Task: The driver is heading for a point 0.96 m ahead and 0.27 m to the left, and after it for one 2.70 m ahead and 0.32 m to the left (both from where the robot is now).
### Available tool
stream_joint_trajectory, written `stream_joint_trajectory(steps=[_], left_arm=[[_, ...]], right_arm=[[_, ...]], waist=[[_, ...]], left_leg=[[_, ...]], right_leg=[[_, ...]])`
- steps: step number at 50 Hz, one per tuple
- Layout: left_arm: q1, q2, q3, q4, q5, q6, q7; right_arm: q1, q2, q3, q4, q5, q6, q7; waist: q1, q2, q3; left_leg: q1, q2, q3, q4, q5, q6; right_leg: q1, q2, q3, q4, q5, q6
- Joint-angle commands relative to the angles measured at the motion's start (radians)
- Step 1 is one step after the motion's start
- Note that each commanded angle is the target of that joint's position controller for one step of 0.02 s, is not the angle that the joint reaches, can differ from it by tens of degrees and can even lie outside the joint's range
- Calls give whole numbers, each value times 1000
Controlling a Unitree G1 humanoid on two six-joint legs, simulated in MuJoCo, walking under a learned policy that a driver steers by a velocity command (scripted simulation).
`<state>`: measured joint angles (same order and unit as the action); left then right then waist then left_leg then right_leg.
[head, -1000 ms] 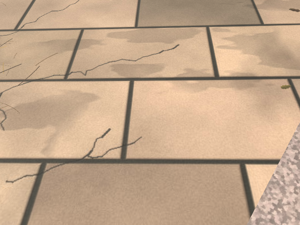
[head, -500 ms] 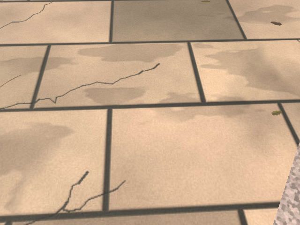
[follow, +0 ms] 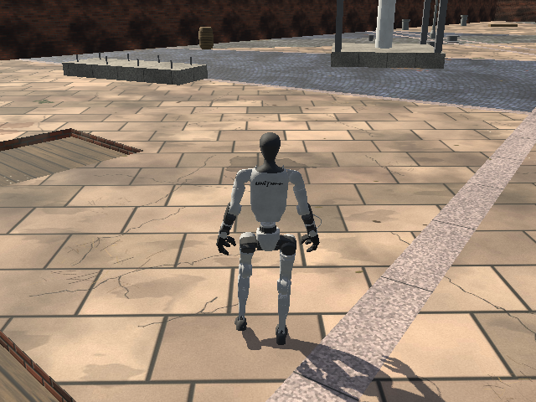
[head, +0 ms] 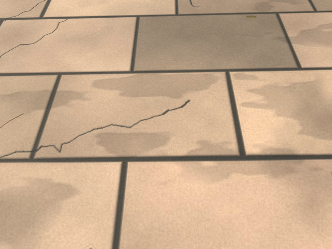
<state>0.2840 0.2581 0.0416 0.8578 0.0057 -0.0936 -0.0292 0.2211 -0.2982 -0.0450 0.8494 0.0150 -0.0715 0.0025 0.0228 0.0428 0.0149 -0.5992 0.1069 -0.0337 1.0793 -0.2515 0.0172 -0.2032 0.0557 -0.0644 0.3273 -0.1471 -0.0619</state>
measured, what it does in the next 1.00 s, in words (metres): walks ahead, turning left: left foot, then right foot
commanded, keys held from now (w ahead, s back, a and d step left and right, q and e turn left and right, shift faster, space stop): w+q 0.56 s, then w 0.44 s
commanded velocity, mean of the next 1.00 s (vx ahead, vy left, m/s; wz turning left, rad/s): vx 0.50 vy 0.00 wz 0.33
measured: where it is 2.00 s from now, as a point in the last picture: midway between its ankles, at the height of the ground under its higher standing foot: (118, 142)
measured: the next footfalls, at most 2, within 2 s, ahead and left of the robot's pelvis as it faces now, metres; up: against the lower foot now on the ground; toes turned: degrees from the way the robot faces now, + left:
left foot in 0.34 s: +0.35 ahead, +0.17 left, +0.00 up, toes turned +11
right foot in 0.82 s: +0.67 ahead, +0.05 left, +0.00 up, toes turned +22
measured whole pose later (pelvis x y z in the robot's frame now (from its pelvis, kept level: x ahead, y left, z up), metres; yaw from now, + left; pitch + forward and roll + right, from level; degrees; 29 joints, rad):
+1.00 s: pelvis +0.57 +0.11 -0.01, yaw +22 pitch +2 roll -1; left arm 0.25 0.27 0.05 0.77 0.01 -0.10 -0.03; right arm 0.29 -0.29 -0.05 0.75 0.01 -0.06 0.00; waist 0.01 0.04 0.01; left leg -0.48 0.02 -0.05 1.14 -0.34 0.03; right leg -0.28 0.06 -0.03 0.42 -0.17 -0.05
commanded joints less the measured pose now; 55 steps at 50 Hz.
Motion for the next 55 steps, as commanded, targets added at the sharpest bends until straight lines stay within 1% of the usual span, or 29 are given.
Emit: stream_joint_trajectory(steps=[1,6,11,14,15,16,17,18,19,20,21,22,24,27,31,33,36,39,40,41,42,43,44,45,46,47,48,50,55], left_arm=[[-36,145,35,-47,3,-24,12],[6,166,37,-13,1,-19,28],[59,176,44,28,-12,9,34],[28,209,55,18,-17,33,47],[18,221,59,11,-16,43,53],[5,218,57,1,-15,53,61],[15,200,45,-24,-3,49,67],[121,47,-5,-67,24,15,43],[38,123,7,-70,-9,-30,27],[-59,171,20,-106,-45,-55,16],[-94,160,15,-121,-39,-66,20],[-110,159,21,-119,-13,-65,28],[-74,163,31,-127,4,-41,29],[-101,123,24,-149,12,-15,33],[-231,77,6,-182,9,-17,25],[-288,78,4,-199,-2,-23,15],[-340,108,13,-226,-7,-32,5],[-308,134,24,-231,-7,-41,-1],[-241,148,33,-215,-5,-44,2],[-121,181,51,-185,2,-47,6],[52,236,64,-165,12,-47,12],[144,300,87,-122,6,-33,5],[152,204,64,-120,-25,-28,1],[88,156,49,-131,-23,-23,5],[24,147,41,-145,-9,-15,8],[-10,129,34,-146,-1,-12,6],[-27,120,28,-146,8,-15,6],[-27,115,27,-137,-1,-19,4],[13,170,43,-103,-15,-11,16]], right_arm=[[22,-46,-12,-46,-3,7,-4],[-126,-21,-3,-93,3,-1,16],[-235,-21,0,-163,6,-2,45],[-205,-50,-15,-189,3,0,62],[-133,-74,-30,-180,2,3,63],[14,-116,-57,-144,5,5,58],[189,-199,-93,-109,6,12,40],[206,-298,-111,-109,15,13,32],[234,-215,-86,-127,11,8,29],[198,-168,-74,-127,0,2,25],[134,-146,-67,-142,1,-2,22],[66,-119,-58,-161,-3,0,23],[8,-101,-50,-189,-15,-1,19],[24,-131,-60,-189,-2,-3,3],[82,-137,-61,-168,4,4,-14],[131,-132,-57,-145,3,4,-13],[172,-132,-55,-121,5,8,-11],[171,-144,-59,-110,0,19,-15],[152,-142,-57,-113,1,23,-15],[140,-119,-48,-121,-4,24,-14],[130,-83,-30,-147,-20,23,-15],[285,-8,-9,-145,4,6,-11],[251,-86,-18,-132,13,-3,-9],[132,-135,-32,-155,21,-7,-6],[61,-124,-28,-174,11,-9,-7],[25,-111,-30,-184,-6,-11,-5],[41,-98,-32,-184,-9,-10,-3],[74,-64,-27,-173,-5,-1,-1],[-61,-21,-8,-210,-14,-3,1]], waist=[[-31,-92,-3],[26,-91,34],[57,-80,70],[15,-114,25],[-27,-130,-28],[-106,-114,-106],[-176,-28,-210],[-76,228,-312],[-138,141,-404],[-153,97,-267],[-117,-2,-187],[-76,-64,-116],[-14,-19,-85],[-5,-18,-41],[-65,17,-27],[-99,31,-20],[-114,38,1],[-85,66,3],[-44,71,-24],[13,54,-113],[83,-36,-261],[34,-343,-372],[65,-269,-318],[77,-171,-169],[53,-89,-95],[31,-64,-31],[1,-103,-27],[-22,-133,-34],[7,-105,-8]], left_leg=[[-89,44,-37,-101,142,-20],[-53,-2,-5,-377,371,-3],[-129,-22,14,-481,291,35],[-33,-80,91,-489,136,78],[75,-119,124,-486,95,98],[274,-166,141,-535,129,129],[593,-70,-43,-552,148,190],[968,185,-596,-623,-6,382],[1039,232,-795,-758,-92,404],[955,197,-641,-771,-22,349],[810,157,-522,-772,70,314],[656,124,-437,-795,177,294],[496,89,-374,-836,311,303],[377,45,-274,-869,380,292],[329,-25,-170,-861,308,220],[345,-8,-188,-860,242,206],[466,43,-248,-800,225,197],[564,87,-298,-730,336,177],[570,65,-282,-664,467,161],[538,12,-238,-521,568,135],[387,-57,-173,-245,396,96],[-1,-213,-86,102,-183,17],[-147,-171,-156,212,-316,18],[-199,-123,-142,235,-229,22],[-175,-75,-95,197,-148,22],[-156,-47,-77,132,-98,18],[-101,-20,-75,89,-66,15],[-52,-7,-51,17,-52,1],[-59,2,-11,-269,161,-28]], right_leg=[[42,-278,174,-210,212,-177],[83,-257,34,-237,194,-123],[285,-323,-12,-172,267,-100],[345,-335,-53,-22,629,-66],[340,-325,-74,93,795,-50],[282,-288,-109,291,854,-22],[47,-246,-117,586,620,18],[-432,-31,-59,950,-281,85],[-567,-14,151,1078,-423,70],[-645,-70,169,1071,-340,45],[-616,-115,161,990,-255,34],[-555,-144,151,903,-209,40],[-439,-168,160,819,-188,64],[-421,-157,121,651,-105,110],[-332,-111,95,335,209,122],[-295,-93,91,262,300,113],[-339,-91,110,191,239,78],[-315,-79,98,152,106,32],[-222,-58,73,116,97,8],[-36,-79,85,120,135,-29],[236,-236,259,151,167,-102],[575,-437,696,81,-31,-271],[562,-448,821,-8,-262,-253],[436,-411,681,-30,-282,-206],[304,-369,568,-50,-193,-180],[199,-332,498,-82,-94,-177],[136,-308,450,-101,-12,-173],[87,-274,366,-133,91,-176],[65,-247,225,-183,220,-166]])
